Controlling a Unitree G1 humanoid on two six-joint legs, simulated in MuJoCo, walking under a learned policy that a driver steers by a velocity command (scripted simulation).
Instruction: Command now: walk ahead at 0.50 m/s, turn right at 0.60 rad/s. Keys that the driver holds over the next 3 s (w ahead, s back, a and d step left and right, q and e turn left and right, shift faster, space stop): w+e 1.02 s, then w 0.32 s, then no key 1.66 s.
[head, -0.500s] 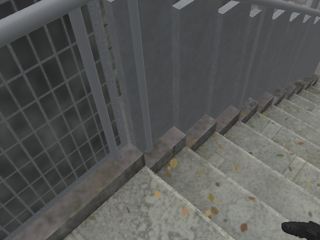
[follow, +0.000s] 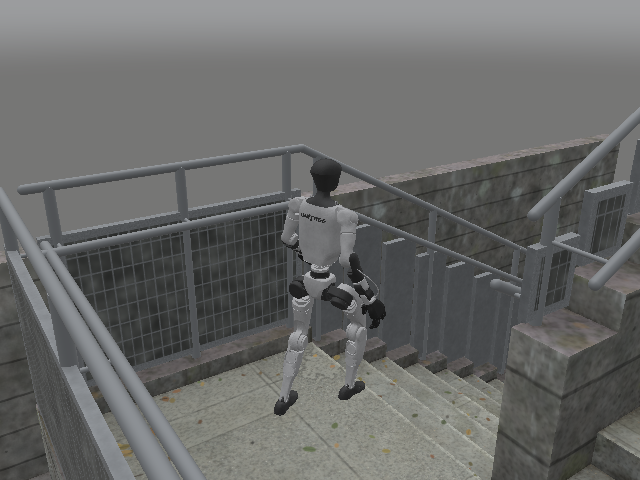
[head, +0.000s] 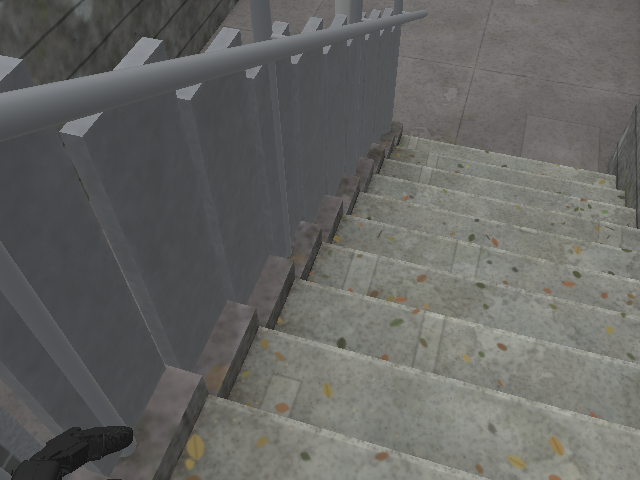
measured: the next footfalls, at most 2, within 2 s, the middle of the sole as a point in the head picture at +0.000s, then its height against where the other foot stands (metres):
right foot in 0.02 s outside the picture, level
left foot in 0.64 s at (281, 474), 0.16 m lower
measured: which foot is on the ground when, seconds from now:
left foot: down 0.00-0.02, up 0.04-0.62, down 0.64-1.00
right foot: up 0.00-0.00, down 0.02-0.62, up 0.64-1.00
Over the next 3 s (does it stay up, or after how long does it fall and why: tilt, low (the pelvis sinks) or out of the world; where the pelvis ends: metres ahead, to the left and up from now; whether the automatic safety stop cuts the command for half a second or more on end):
stays up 0.71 -0.21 -0.30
